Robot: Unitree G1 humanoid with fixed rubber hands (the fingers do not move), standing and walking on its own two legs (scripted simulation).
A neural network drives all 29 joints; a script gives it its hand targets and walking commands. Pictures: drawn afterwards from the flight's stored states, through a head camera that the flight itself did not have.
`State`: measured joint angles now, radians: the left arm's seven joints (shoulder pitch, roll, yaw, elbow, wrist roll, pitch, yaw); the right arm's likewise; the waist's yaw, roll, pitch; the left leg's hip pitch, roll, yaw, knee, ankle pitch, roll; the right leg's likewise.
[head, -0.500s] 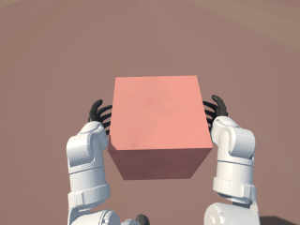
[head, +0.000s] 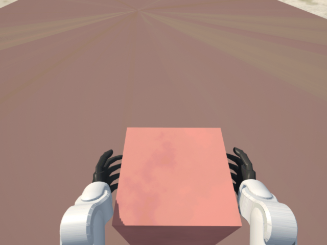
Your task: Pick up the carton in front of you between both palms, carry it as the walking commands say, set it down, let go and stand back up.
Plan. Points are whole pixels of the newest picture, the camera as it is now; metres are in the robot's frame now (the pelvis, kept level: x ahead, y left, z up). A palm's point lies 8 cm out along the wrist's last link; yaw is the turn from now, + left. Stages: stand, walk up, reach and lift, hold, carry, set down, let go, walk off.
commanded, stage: carry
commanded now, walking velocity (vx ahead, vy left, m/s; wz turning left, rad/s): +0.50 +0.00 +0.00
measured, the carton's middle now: (172, 191) +0.25 +0.00 +0.04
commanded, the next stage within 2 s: none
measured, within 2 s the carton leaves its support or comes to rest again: neither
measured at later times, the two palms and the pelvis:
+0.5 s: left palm (114, 106) +0.54 +0.18 +0.08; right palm (203, 103) +0.54 -0.12 +0.09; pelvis +0.31 +0.04 +0.00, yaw -2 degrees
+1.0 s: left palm (129, 67) +0.78 +0.16 +0.11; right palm (200, 66) +0.78 -0.14 +0.10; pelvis +0.55 +0.01 +0.01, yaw +0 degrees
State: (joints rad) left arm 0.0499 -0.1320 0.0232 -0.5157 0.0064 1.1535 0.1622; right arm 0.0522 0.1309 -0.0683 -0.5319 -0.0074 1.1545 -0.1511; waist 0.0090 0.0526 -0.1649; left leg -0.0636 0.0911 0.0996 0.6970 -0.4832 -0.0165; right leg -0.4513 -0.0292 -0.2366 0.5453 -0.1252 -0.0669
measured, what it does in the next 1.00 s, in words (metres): walks ahead: left foot, then right foot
